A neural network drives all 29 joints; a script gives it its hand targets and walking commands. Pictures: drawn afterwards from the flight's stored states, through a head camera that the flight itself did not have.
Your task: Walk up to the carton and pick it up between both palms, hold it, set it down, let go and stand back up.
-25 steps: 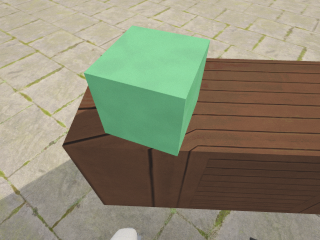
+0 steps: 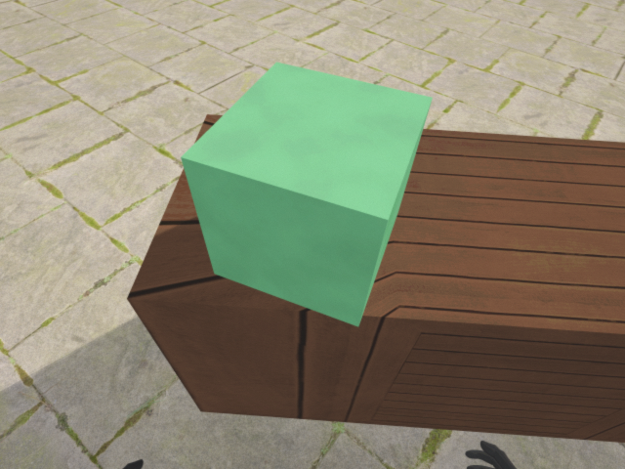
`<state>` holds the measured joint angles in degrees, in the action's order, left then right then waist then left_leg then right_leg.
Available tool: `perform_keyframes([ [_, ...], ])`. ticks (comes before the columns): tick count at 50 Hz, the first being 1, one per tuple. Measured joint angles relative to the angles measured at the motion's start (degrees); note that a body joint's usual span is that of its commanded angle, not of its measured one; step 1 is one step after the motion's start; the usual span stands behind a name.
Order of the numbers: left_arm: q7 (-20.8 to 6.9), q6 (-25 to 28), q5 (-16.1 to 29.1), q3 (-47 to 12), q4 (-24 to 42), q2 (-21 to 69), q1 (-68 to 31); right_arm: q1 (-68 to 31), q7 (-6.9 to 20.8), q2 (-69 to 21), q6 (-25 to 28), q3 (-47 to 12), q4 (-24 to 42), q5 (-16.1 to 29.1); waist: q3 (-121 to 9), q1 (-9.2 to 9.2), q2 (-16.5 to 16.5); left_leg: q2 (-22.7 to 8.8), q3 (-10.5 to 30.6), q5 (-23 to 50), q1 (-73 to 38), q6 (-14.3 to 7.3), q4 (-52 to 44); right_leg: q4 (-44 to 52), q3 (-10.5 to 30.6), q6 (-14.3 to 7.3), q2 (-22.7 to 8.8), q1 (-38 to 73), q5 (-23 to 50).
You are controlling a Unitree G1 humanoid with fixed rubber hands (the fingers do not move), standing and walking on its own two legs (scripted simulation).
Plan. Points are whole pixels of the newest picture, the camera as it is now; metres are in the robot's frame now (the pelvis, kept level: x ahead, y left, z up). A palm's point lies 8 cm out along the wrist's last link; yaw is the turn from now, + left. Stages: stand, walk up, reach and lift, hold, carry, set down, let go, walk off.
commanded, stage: walk up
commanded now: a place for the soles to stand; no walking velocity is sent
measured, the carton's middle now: (316, 191) +0.53 +0.01 +0.03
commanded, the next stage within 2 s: none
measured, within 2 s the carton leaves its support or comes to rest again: neither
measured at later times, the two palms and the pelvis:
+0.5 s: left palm out of the picture +0.03 +0.27 -0.11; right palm out of the picture +0.09 -0.25 -0.10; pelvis +0.02 +0.01 +0.00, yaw +3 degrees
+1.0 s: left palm (118, 448) +0.16 +0.27 -0.11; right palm out of the picture +0.14 -0.24 -0.12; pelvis +0.08 +0.02 +0.00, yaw -1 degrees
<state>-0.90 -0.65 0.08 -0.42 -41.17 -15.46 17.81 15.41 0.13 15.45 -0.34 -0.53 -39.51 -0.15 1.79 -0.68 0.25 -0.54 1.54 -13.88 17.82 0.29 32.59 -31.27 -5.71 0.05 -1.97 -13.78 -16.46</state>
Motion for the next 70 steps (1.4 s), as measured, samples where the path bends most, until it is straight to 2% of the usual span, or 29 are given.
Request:
perform_keyframes([
  [16, 0.04, -0.45, 0.11, -0.17, -0.55, 0.00, -0.88, 1.95, 0.08, -0.04, -0.14, 0.32, -0.89, -0.16, -0.18, 0.57, 0.05, 0.69, 1.38, 0.52, 0.10, 0.21, -0.21, -0.34, -1.22, -0.12, -0.58, 0.28, -0.38],
  [17, -0.01, -0.40, -0.13, -0.07, -0.60, 0.07, -0.73, 2.08, 0.16, -0.08, -0.15, 0.47, -0.91, -0.33, -0.24, 0.62, 0.05, 0.75, 1.52, -0.15, 0.24, 0.10, 0.14, -0.40, -1.34, -0.21, -0.59, 0.32, -0.66],
  [19, -0.11, 0.20, -1.41, 0.44, -0.40, 0.50, 0.61, 3.32, 0.63, -0.23, -0.27, 1.31, -0.83, -1.09, -0.89, 0.62, 0.32, 0.89, 1.98, -6.89, 0.77, -0.74, 2.69, -0.51, -1.84, -1.08, -0.50, 1.07, -2.93],
  [23, 0.50, 1.25, -2.81, 1.25, -1.26, 0.70, 3.44, 5.97, 1.52, -0.48, -0.51, 2.63, -0.79, -2.10, -1.05, -0.66, 0.07, -0.13, -1.18, -10.09, 3.00, -0.64, 9.13, 1.81, -2.58, -1.64, -1.42, 3.79, -0.92],
  [26, 0.40, 1.01, -2.52, 1.75, -2.97, 0.21, 5.44, 7.51, 2.03, -0.71, 0.38, 3.45, -0.31, -2.26, -0.81, -1.24, -0.16, -1.06, -2.25, -6.41, 1.78, -0.80, 4.52, 1.82, -2.63, -0.77, -2.20, 5.13, -2.18],
  [28, 0.17, 0.44, -1.89, 2.01, -3.82, -0.20, 6.56, 8.25, 1.87, -0.76, 1.36, 3.82, 0.30, -2.37, -0.45, -1.03, -0.54, -0.61, -2.71, -0.25, 0.38, -1.25, 1.66, -1.62, -2.19, -0.13, -3.17, 4.43, -4.73],
  [29, 0.09, 0.03, -1.67, 2.11, -4.17, -0.45, 6.98, 8.21, 1.56, -1.01, 1.67, 3.77, 0.39, -2.49, -0.17, -0.78, -1.32, 0.06, -3.32, 0.63, 0.49, -1.58, 2.46, -4.83, -0.98, -0.35, -3.68, 3.25, -7.70],
  [31, 0.17, -1.17, -1.98, 2.22, -4.46, -0.61, 7.58, 8.20, 0.61, -1.55, 1.87, 3.31, 0.37, -2.59, 0.10, 0.09, -2.00, 0.53, -3.76, -1.24, 0.02, -2.17, 2.87, -14.73, 2.55, -0.12, -2.08, -0.85, -14.12],
  [33, 0.33, -1.73, -2.15, 2.24, -4.05, -0.71, 7.66, 8.47, -0.29, -2.11, 1.69, 2.80, 0.11, -2.64, 0.66, 0.88, -2.43, 0.53, -3.91, -1.71, -1.47, -2.62, 0.95, -22.98, 4.51, 0.04, -0.32, -5.01, -14.28],
  [35, 0.44, -1.38, -2.20, 2.31, -3.32, -0.70, 7.43, 8.90, -0.83, -2.45, 1.40, 2.33, -0.32, -2.78, 1.20, 1.41, -2.79, 0.36, -4.19, -0.56, -3.33, -2.48, -1.95, -25.30, 5.31, 0.44, 0.37, -7.88, -11.77],
  [38, 0.43, -0.78, -2.21, 2.26, -1.99, -0.28, 6.56, 9.18, -1.06, -2.35, 1.13, 1.71, -0.94, -2.46, 1.90, 1.99, -2.78, 0.15, -4.45, 0.17, -5.23, -2.24, -4.50, -20.45, 5.74, 1.47, 0.13, -9.26, -8.39],
  [41, 0.55, -0.75, -2.10, 2.00, -0.98, 0.54, 4.85, 8.56, -0.89, -1.69, 0.58, 1.26, -1.16, -1.77, 2.61, 2.26, -2.22, -0.09, -4.85, -1.13, -5.41, -1.81, -3.14, -12.60, 5.59, 1.75, -0.34, -8.04, -4.70],
  [44, 0.80, -0.55, -2.09, 1.82, 0.07, 0.97, 3.38, 7.47, -0.47, -0.90, -0.34, 0.65, -1.18, -0.80, 2.47, 1.97, -1.88, -0.39, -5.54, -4.16, -4.21, -1.09, 1.23, -3.27, 5.20, 0.56, -0.10, -4.27, 3.12],
  [45, 0.91, -0.38, -2.16, 1.80, 0.08, 1.26, 2.72, 6.89, -0.32, -0.51, -0.59, 0.51, -1.30, -0.48, 2.32, 1.56, -1.29, -0.93, -5.72, -5.35, -3.62, -0.75, 2.97, -2.20, 5.35, 0.15, 0.43, -3.74, 3.12],
  [46, 1.00, -0.29, -2.02, 1.62, 0.02, 1.72, 2.03, 6.22, -0.26, -0.09, -0.89, 0.45, -1.38, -0.20, 2.21, 1.39, -0.17, -1.70, -5.45, -6.39, -3.28, -0.42, 4.13, -2.62, 5.20, 0.00, 1.23, -3.85, 2.61],
  [49, 0.88, -0.27, -0.26, 0.86, -0.06, 2.10, 0.51, 4.85, -0.49, 0.11, -1.46, 0.28, -1.05, -0.24, 1.08, 1.20, 0.95, -1.48, -4.75, -5.97, -3.89, -0.09, 3.20, -3.34, 5.60, -0.10, 1.78, -4.13, 1.45],
  [56, 0.52, 0.33, 0.14, 0.22, 0.74, 1.39, -1.92, 2.77, -0.02, -0.25, 0.19, -0.51, -0.89, -0.23, -0.23, 0.93, 0.16, -1.09, -5.78, -4.27, -6.15, 0.18, -1.75, -1.07, 6.77, -0.14, 1.70, -3.53, 2.35],
  [70, 0.15, 0.08, -0.04, 0.61, 0.42, 0.99, -0.64, 1.45, 0.07, 0.49, -0.37, 0.00, -1.02, -0.23, -0.50, 0.52, -0.43, -2.40, -8.04, -4.80, -7.47, 0.66, -2.33, -0.88, 8.99, -0.55, 3.29, -3.51, 2.64],
])
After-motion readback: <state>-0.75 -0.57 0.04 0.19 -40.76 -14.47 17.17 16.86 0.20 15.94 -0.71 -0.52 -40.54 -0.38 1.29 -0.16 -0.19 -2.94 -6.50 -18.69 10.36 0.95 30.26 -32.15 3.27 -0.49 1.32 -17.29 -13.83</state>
